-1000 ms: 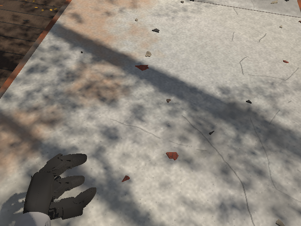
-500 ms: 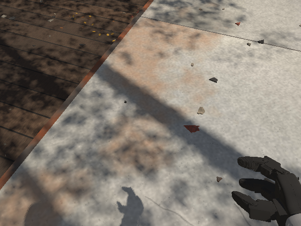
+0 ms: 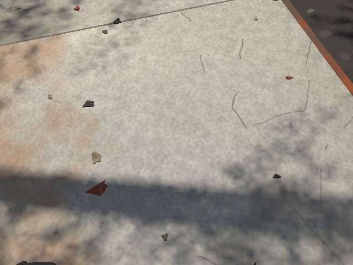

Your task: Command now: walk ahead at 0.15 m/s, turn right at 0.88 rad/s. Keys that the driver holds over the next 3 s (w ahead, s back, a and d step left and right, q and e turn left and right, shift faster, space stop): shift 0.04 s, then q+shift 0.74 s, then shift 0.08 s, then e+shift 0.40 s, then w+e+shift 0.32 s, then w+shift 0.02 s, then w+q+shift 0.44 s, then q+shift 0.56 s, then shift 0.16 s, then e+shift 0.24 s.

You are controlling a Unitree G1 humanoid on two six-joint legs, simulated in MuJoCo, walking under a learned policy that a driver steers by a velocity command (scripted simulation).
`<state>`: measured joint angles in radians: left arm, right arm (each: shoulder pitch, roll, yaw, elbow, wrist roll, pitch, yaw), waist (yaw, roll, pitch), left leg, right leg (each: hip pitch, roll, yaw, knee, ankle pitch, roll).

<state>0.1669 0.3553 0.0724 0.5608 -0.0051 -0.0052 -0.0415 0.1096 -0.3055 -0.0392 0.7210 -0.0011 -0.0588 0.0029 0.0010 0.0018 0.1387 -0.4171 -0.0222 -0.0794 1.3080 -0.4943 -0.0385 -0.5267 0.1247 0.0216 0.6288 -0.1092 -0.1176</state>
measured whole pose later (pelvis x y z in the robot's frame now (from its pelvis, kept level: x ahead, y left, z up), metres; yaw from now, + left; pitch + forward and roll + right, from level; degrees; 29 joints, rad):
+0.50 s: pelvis +0.10 +0.08 +0.03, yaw +8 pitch +2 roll -2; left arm 0.06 0.30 0.07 0.64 0.01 0.03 0.03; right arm 0.27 -0.30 -0.06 0.68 0.01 0.01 -0.01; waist -0.05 -0.02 0.05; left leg -0.34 -0.03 -0.12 0.53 -0.22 0.03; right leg -0.50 0.11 0.08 1.04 -0.47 0.04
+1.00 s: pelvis +0.12 +0.07 +0.03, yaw +28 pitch +2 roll +1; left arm 0.18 0.26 0.05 0.74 0.00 0.00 0.01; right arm 0.17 -0.33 -0.08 0.61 -0.01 0.04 -0.03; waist 0.04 0.04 0.04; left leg -0.42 -0.01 -0.12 0.87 -0.44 -0.10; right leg -0.23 0.02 0.05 0.43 -0.23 -0.02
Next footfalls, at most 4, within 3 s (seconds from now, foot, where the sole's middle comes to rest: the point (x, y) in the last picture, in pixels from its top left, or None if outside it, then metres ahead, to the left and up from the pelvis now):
0.34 left None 0.16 0.19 -0.75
0.76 right None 0.20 -0.02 -0.75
1.10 left None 0.08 0.21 -0.75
1.58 right None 0.25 -0.08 -0.75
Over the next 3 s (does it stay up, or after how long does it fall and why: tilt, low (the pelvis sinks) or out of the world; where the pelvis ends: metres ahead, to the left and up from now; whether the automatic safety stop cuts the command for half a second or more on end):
stays up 0.87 -0.05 0.03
